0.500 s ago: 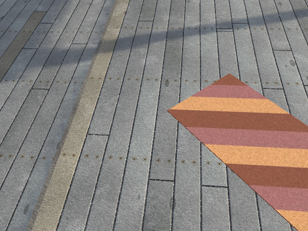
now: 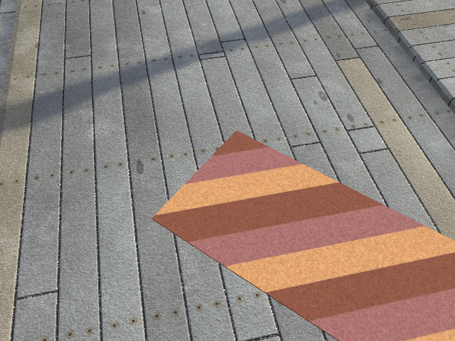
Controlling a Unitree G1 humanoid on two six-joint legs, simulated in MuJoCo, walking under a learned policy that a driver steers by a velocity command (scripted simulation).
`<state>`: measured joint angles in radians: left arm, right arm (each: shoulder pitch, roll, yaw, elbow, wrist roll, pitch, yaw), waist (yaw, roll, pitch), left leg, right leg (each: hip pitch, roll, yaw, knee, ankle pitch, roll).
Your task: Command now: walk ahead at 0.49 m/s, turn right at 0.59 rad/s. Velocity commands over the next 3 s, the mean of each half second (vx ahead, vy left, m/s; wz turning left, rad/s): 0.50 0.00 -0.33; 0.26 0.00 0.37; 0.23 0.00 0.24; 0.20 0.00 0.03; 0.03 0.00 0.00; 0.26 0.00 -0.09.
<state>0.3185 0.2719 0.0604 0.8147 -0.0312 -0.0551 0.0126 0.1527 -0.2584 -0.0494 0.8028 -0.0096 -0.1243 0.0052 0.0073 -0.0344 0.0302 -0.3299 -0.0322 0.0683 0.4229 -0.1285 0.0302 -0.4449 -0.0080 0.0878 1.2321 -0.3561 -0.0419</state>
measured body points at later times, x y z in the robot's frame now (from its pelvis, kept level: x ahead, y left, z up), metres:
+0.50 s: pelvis +0.26 -0.09 +0.00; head +0.29 -0.11 +0.45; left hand +0.45 +0.14 -0.10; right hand +0.28 -0.37 -0.14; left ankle +0.18 +0.08 -0.64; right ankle +0.30 -0.18 -0.74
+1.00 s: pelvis +0.46 -0.08 -0.01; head +0.52 -0.06 +0.44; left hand +0.59 +0.20 -0.13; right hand +0.65 -0.34 -0.10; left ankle +0.56 -0.01 -0.74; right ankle +0.39 -0.23 -0.64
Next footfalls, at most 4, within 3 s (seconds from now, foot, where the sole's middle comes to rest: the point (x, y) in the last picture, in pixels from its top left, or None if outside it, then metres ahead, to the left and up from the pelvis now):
0.36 right None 0.34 -0.19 -0.77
0.86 left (239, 294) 0.60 0.00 -0.77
1.34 right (314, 300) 0.59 -0.22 -0.77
1.76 left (214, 237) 0.80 0.08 -0.77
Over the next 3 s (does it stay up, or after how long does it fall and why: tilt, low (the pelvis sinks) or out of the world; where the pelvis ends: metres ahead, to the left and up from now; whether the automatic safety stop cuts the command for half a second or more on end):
stays up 0.89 -0.01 0.00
